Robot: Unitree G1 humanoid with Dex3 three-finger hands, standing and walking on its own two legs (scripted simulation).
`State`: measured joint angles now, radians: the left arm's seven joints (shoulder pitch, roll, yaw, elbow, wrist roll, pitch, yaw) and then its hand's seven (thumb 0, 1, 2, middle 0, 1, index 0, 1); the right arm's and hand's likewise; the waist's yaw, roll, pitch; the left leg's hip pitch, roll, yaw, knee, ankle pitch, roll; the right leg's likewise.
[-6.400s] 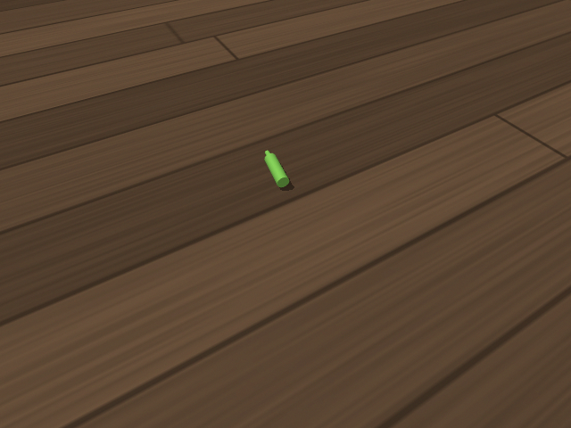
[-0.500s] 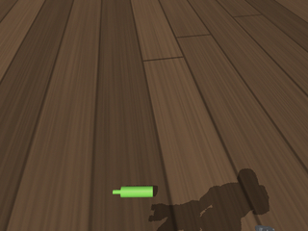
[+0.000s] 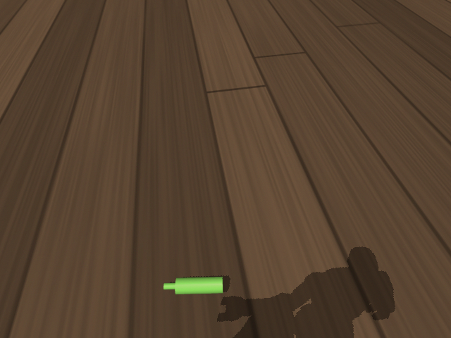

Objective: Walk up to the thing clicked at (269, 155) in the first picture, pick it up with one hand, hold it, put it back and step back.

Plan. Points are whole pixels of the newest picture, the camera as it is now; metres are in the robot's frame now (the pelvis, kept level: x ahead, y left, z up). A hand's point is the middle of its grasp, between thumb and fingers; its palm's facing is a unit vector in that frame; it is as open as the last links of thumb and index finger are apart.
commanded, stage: stand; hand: left
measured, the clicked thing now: (193, 285) +0.44 +0.17 -0.75
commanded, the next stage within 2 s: none
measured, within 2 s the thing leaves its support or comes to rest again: neither
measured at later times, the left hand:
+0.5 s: hand out of the picture +0.08 +0.25 -0.15, palm faces -0.01 -0.94 -0.34, open 7.4 cm
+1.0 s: hand out of the picture +0.08 +0.25 -0.15, palm faces -0.01 -0.94 -0.34, open 7.4 cm
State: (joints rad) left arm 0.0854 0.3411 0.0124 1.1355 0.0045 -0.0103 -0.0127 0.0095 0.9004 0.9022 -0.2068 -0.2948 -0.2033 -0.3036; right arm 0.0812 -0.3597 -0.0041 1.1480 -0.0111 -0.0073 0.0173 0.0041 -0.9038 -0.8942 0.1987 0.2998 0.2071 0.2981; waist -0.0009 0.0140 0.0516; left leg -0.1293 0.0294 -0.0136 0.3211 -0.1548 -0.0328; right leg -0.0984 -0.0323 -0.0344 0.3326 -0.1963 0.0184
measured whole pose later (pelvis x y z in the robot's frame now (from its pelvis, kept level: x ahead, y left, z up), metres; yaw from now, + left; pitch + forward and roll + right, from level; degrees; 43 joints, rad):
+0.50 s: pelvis +0.00 +0.00 +0.00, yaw +0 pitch -2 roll +0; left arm 0.10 0.34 0.01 1.13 0.01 -0.01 -0.01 0.01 0.90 0.90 -0.21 -0.29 -0.20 -0.30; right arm 0.09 -0.36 0.00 1.14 -0.01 0.00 0.02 0.00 -0.90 -0.89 0.20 0.30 0.21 0.30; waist 0.00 0.01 0.05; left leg -0.12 0.04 -0.01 0.32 -0.16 -0.04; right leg -0.09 -0.03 -0.04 0.32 -0.20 0.01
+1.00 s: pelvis +0.01 +0.00 +0.00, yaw +0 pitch -2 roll +0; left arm 0.12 0.35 0.01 1.13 0.01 -0.01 -0.01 0.01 0.90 0.90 -0.21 -0.29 -0.20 -0.30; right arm 0.10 -0.36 0.00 1.14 -0.01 -0.01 0.01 0.00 -0.90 -0.89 0.20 0.30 0.21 0.30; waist 0.00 0.01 0.05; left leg -0.12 0.03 -0.01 0.31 -0.16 -0.03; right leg -0.08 -0.03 -0.03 0.32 -0.20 0.02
